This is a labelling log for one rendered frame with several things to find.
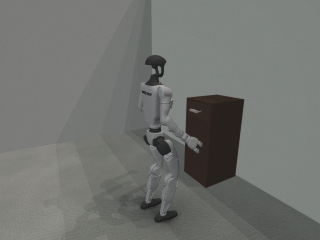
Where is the robot right hand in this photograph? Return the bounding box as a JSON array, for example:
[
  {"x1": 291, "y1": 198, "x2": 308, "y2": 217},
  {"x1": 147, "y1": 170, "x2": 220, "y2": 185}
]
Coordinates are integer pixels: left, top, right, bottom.
[{"x1": 186, "y1": 136, "x2": 203, "y2": 154}]

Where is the right robot thigh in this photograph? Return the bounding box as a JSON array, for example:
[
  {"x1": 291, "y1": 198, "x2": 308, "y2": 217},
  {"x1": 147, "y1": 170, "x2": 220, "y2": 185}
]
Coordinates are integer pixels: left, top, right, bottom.
[{"x1": 156, "y1": 138, "x2": 180, "y2": 186}]

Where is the left robot upper arm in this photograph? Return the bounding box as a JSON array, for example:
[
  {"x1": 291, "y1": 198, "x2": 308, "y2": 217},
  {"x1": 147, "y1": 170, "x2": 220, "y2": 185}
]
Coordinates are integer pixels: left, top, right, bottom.
[{"x1": 138, "y1": 82, "x2": 146, "y2": 112}]

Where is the handle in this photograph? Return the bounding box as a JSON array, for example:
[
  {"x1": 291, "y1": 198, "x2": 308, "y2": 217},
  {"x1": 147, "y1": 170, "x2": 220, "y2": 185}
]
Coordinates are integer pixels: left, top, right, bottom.
[{"x1": 189, "y1": 109, "x2": 202, "y2": 113}]

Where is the humanoid robot torso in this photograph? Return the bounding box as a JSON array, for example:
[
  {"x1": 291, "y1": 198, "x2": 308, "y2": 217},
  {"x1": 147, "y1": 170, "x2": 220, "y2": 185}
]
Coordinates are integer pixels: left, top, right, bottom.
[{"x1": 142, "y1": 82, "x2": 165, "y2": 147}]

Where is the right robot upper arm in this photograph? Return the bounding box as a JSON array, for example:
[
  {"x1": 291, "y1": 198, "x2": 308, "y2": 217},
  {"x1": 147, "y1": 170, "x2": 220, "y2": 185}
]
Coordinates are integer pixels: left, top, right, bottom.
[{"x1": 158, "y1": 85, "x2": 173, "y2": 126}]

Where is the right robot forearm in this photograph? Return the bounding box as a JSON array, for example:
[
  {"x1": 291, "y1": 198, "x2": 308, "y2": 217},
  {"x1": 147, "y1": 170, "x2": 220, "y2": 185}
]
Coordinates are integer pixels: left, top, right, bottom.
[{"x1": 165, "y1": 116, "x2": 190, "y2": 143}]

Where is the cabinet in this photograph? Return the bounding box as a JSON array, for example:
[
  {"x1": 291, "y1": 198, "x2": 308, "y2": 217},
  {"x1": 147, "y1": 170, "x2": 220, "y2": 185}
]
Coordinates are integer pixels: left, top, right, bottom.
[{"x1": 184, "y1": 94, "x2": 244, "y2": 188}]

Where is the robot left hand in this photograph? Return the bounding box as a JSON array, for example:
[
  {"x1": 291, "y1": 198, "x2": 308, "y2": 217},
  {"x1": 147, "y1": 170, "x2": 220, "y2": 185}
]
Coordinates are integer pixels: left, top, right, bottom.
[{"x1": 170, "y1": 99, "x2": 174, "y2": 109}]

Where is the drawer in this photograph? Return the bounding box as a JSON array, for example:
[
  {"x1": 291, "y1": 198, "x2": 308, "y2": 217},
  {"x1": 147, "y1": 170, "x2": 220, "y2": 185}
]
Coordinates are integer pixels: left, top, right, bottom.
[{"x1": 187, "y1": 101, "x2": 210, "y2": 121}]

